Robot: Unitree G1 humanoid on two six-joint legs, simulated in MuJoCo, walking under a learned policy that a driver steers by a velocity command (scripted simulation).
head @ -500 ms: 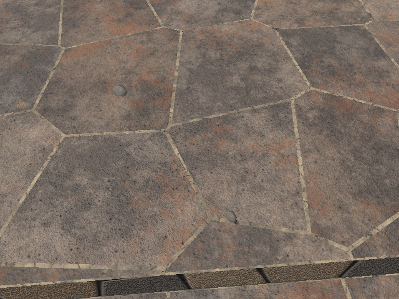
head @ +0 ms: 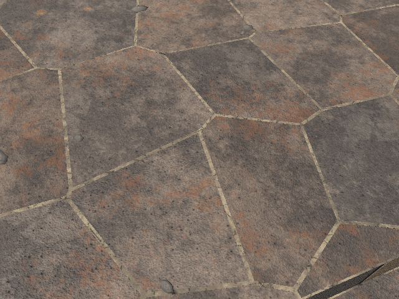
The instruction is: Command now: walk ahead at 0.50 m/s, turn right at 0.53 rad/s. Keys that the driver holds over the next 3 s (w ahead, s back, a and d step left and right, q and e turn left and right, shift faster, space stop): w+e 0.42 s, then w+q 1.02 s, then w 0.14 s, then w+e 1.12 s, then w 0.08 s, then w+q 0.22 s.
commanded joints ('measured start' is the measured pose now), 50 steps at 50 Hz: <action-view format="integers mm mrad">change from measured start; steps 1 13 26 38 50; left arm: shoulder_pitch -77 212 327 262 -94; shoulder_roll -14 197 78 19 -48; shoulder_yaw -18 53 -28 -1 -65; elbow -86 -39 112 -92 -265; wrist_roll -2 -22 -37 30 7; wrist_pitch -3 0 -69 -116 -46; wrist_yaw -16 52 92 9 36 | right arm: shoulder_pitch -37 -142 -466 -67 110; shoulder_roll -121 -89 87 -173 -110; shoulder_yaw -27 -9 85 -44 -47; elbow -59 -194 -448 -198 -84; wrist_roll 0 -13 -38 31 35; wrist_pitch -13 18 98 102 14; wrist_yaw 1 16 -2 6 -5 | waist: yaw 17 124 26 -15 -13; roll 144 6 -14 243 85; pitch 27 -84 51 -214 -38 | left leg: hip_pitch -10 -854 -1159 -45 -89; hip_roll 258 80 72 252 24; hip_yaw -68 -194 -104 -1274 -410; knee -77 1370 1535 27 15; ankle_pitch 405 -157 -172 -470 604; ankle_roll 105 -52 -2 373 130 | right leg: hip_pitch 7 739 387 -98 -118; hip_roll -11 -252 -95 149 34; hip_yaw -20 573 379 133 -45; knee -139 -711 -875 738 -44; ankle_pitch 78 -110 12 -50 143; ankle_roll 1 -367 -239 -54 26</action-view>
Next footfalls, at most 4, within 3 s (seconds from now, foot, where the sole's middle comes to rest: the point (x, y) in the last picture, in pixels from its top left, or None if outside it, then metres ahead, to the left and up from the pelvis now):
0.20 right None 0.19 -0.11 -0.78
0.70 left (213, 274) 0.52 -0.05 -0.65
1.24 right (245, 182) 0.86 -0.19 -0.65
1.74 left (175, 136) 1.09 0.07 -0.65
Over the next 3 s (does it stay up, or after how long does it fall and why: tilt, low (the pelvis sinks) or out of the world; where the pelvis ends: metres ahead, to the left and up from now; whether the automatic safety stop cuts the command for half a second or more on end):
stays up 1.64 -0.07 0.13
